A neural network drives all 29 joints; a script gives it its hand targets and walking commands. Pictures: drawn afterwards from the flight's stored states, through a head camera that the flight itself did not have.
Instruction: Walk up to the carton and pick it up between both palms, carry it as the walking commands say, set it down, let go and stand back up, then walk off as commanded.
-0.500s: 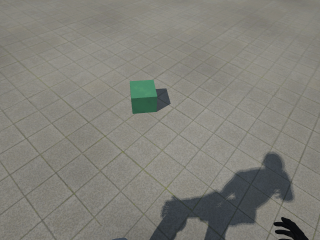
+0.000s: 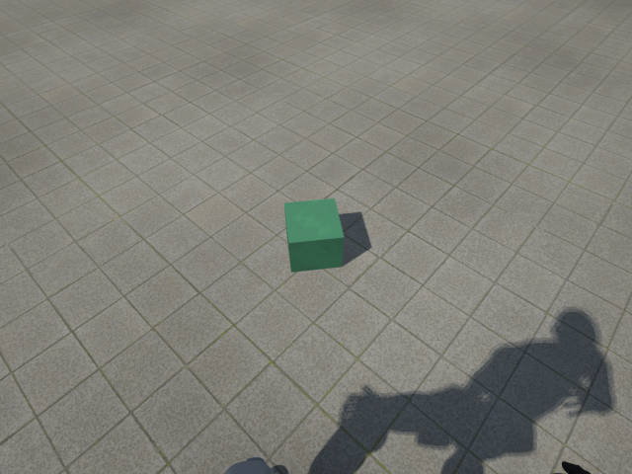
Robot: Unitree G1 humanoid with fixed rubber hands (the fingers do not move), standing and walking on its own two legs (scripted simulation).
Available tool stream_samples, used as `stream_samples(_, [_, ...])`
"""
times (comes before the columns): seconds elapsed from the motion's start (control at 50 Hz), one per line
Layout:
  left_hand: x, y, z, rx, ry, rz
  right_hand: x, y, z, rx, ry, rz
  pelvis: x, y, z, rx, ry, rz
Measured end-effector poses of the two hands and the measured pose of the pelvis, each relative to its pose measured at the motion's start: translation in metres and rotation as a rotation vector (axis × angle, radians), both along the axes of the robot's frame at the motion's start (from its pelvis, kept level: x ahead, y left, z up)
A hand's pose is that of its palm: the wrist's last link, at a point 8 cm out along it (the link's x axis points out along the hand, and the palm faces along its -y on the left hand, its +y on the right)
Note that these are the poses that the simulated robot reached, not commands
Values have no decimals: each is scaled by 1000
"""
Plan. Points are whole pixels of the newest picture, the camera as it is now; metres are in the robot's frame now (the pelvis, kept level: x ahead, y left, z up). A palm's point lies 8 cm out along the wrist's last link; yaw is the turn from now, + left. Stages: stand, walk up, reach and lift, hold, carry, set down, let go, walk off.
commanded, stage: walk up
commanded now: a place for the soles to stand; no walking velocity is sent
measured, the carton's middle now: (313, 235) +1.07 +0.06 -0.67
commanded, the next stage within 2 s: none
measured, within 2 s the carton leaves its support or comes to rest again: neither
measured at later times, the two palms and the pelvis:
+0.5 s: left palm (33, 397) +0.22 +0.40 -0.06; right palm (515, 390) +0.27 -0.27 -0.10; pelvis +0.18 +0.05 +0.00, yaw -2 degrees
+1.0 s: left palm (92, 263) +0.46 +0.43 -0.08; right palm (467, 313) +0.40 -0.23 -0.11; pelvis +0.36 +0.10 +0.00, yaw -4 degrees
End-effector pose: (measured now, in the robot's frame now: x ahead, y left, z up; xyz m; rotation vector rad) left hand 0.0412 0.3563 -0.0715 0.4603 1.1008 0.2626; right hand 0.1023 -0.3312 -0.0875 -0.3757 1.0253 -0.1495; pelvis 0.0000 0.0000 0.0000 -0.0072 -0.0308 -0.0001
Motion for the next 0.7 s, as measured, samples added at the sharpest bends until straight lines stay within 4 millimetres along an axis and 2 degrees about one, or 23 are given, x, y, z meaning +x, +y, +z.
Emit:
stream_samples(0.06, [22,15,-20,-10,33,9,33,5,1,-53,-66,-11,24,17,-13,13,-4,-10])
stream_samples(0.14, [68,8,-30,-53,37,-26,49,14,7,-57,-75,-58,50,25,-10,43,-11,-28])
stream_samples(0.26, [136,-9,-24,-90,15,-101,54,16,-3,-37,1,-105,92,30,-5,43,-3,-49])
stream_samples(0.34, [164,0,-16,-45,-27,-98,70,20,-20,-16,66,-122,125,29,-10,15,2,-42])
stream_samples(0.4, [171,17,-5,-11,-29,-48,99,34,-21,2,87,-89,147,34,-4,11,0,-35])
stream_samples(0.46, [175,36,5,13,-1,-9,139,49,-15,16,64,-47,168,43,2,12,1,-29])
stream_samples(0.56, [191,69,5,17,58,18,209,73,-5,15,9,-8,209,69,3,17,4,-22])
stream_samples(0.62, [215,90,-11,15,81,14,243,81,-7,-30,-47,-7,235,89,-12,15,11,-29])
stream_samples(0.7, [267,91,-25,-8,85,-21,257,89,-3,-47,-64,-60,260,97,-13,46,-5,-46])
